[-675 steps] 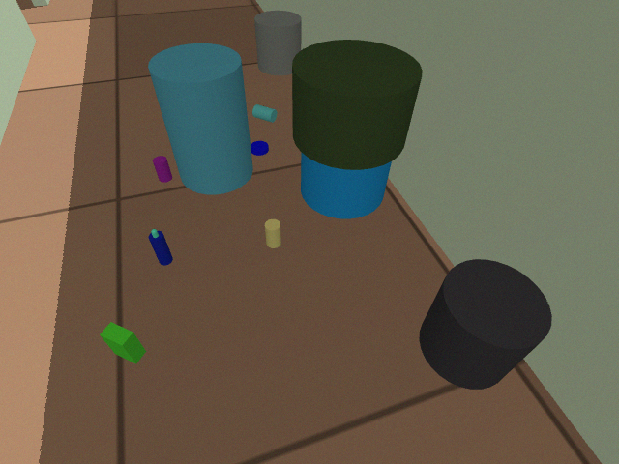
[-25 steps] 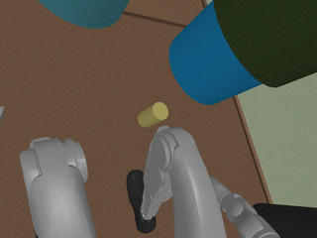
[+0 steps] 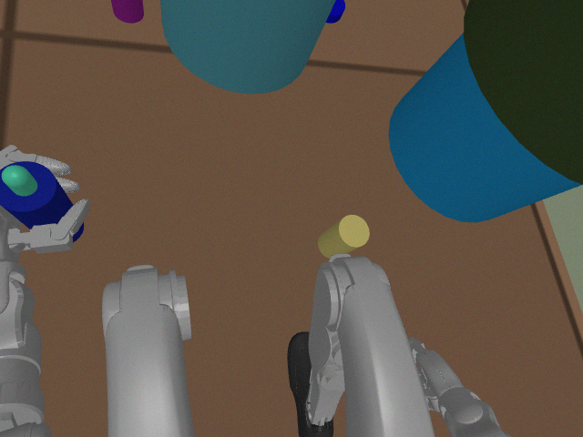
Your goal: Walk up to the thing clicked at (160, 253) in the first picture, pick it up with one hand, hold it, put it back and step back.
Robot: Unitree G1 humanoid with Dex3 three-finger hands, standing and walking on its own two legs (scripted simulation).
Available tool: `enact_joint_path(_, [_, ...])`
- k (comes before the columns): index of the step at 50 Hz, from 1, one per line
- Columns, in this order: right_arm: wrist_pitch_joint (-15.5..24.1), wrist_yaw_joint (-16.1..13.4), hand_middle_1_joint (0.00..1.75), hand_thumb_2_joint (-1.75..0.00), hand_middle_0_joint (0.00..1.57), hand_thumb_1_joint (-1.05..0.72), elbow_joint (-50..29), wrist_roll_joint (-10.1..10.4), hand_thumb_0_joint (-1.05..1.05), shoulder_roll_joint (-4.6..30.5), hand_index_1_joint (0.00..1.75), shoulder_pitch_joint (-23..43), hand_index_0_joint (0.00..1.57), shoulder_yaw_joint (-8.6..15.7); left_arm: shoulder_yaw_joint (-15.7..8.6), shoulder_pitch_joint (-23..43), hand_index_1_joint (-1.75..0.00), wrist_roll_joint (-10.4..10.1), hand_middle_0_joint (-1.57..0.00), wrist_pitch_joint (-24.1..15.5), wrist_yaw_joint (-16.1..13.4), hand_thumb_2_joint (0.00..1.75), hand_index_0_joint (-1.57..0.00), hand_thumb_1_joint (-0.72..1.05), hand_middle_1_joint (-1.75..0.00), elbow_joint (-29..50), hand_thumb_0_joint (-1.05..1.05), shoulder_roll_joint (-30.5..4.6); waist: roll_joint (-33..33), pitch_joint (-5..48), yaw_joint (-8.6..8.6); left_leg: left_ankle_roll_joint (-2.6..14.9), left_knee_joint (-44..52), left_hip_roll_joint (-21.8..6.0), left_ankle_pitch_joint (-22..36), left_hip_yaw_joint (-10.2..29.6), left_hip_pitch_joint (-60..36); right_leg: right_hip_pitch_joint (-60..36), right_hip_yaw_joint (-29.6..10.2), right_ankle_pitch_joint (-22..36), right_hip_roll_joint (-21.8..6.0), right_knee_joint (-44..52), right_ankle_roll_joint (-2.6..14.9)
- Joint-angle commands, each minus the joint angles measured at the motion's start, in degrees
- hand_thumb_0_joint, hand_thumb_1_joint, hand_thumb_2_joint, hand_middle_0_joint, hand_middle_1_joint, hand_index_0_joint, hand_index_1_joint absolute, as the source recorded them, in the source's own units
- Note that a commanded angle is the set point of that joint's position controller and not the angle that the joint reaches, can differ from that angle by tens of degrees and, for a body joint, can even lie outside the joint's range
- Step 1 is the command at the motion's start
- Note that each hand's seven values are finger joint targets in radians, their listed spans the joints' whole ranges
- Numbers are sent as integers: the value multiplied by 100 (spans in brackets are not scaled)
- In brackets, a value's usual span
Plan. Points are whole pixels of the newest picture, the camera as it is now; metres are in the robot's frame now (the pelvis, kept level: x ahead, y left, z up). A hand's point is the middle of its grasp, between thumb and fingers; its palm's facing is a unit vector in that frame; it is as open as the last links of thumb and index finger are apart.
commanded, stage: settle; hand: left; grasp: from the side
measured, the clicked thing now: (41, 205) +0.39 +0.29 -0.06
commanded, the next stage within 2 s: lift in 0.90 s
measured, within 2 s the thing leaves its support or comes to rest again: neither
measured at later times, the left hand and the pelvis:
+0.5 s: hand (48, 186) +0.40 +0.26 -0.01, palm faces +0.22 -0.97 -0.04, open 7.2 cm; pelvis +0.00 -0.01 +0.03, yaw +3 degrees
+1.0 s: hand (44, 169) +0.41 +0.26 +0.01, palm faces +0.22 -0.97 -0.04, open 7.2 cm; pelvis +0.01 -0.01 +0.05, yaw +4 degrees
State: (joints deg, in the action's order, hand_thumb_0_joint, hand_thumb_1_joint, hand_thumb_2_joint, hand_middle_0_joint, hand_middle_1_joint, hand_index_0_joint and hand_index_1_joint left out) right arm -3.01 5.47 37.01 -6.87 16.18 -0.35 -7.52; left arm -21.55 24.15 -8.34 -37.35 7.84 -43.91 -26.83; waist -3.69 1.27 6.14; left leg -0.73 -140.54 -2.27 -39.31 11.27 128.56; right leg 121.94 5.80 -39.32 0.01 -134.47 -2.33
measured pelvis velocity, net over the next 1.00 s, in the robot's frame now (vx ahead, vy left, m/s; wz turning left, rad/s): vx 0.01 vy -0.01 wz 0.07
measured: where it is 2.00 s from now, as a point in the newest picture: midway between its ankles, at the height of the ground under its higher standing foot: (243, 423)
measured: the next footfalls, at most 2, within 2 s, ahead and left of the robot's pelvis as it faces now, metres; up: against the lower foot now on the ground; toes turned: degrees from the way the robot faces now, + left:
none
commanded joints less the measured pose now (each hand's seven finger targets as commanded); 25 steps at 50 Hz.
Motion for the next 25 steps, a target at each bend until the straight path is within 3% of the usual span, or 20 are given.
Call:
enact_joint_path(1, [100, -138, 30, -90, 20, -89, -305, 91, 0, 1418, 30, -563, 20, 679, -327, 2005, -132, -215, -124, -537, 169, 121, -123, 39, -130, 1778, 0, -1250, 1843, 4037, 2, 129, 1838, 76, 807, -570, -2791, -1664, 254, 1187, 252, 1277, 464])
enact_joint_path(4, [116, -160, 30, -90, 20, -89, -304, 157, 0, 1412, 30, -594, 20, 754, -484, 1691, -134, -245, -125, -397, 261, 123, -124, 40, -132, 1430, 0, -1236, 1583, 3903, -77, 164, 1943, 91, 532, -634, -2651, -1706, 241, 867, 240, 1442, 443])
enact_joint_path(8, [165, -192, 30, -90, 20, -89, -362, 211, 0, 1349, 30, -607, 20, 812, -536, 1848, -136, -354, -127, -319, 409, 124, -126, 37, -134, 1600, 0, -1138, 1462, 4164, -121, 196, 1930, 110, 598, -751, -2596, -1959, 146, 948, 216, 1585, 411])
enact_joint_path(10, [177, -218, 30, -90, 20, -89, -285, 241, 0, 1350, 30, -707, 20, 855, -722, 1639, -136, -352, -127, -273, 421, 125, -126, 40, -134, 1425, 0, -1259, 1376, 4075, -161, 200, 2009, 103, 579, -757, -2571, -1992, 125, 891, 208, 1626, 406])
enact_joint_path(11, [198, -226, 30, -90, 20, -89, -325, 244, 0, 1319, 30, -678, 20, 871, -580, 1928, -137, -341, -128, -284, 442, 126, -127, 40, -135, 1644, 0, -1131, 1358, 4125, -118, 202, 1995, 101, 617, -777, -2602, -1946, 109, 936, 207, 1661, 412])
enact_joint_path(13, [206, -242, 30, -90, 20, -89, -251, 250, 0, 1285, 30, -799, 20, 893, -797, 1737, -138, -324, -129, -263, 439, 127, -128, 40, -136, 1581, 0, -1296, 1343, 4253, -194, 189, 2035, 93, 743, -797, -2704, -2101, 57, 1029, 194, 1690, 410])
enact_joint_path(14, [229, -256, 30, -90, 20, -89, -332, 248, 0, 1241, 30, -681, 20, 894, -647, 2041, -137, -320, -129, -289, 464, 126, -128, 38, -135, 1945, 0, -1222, 1429, 4306, -206, 195, 2040, 95, 758, -831, -2701, -2120, 27, 1045, 196, 1721, 414])
enact_joint_path(18, [278, -278, 30, -90, 20, -89, -257, 276, 0, 1236, 30, -800, 20, 944, -778, 2084, -137, -359, -129, -239, 449, 127, -128, 38, -135, 1920, 0, -1172, 1482, 4362, -191, 176, 2165, 86, 851, -798, -2937, -2051, 38, 1105, 178, 1722, 436])
enact_joint_path(23, [339, -306, 30, -90, 20, -89, -264, 269, 0, 1179, 30, -748, 20, 973, -601, 2155, -138, -257, -130, -199, 490, 128, -128, 38, -135, 1775, 0, -1051, 1551, 4234, -158, 172, 2339, 93, 634, -830, -2998, -1939, 7, 871, 162, 1850, 457])
enact_joint_path(25, [364, -309, 30, -90, 20, -89, -226, 272, 0, 1196, 30, -842, 20, 1009, -665, 2158, -137, -251, -130, -188, 496, 128, -128, 39, -135, 1757, 0, -1120, 1559, 4247, -171, 162, 2405, 94, 558, -833, -3058, -1959, 5, 782, 159, 1925, 458])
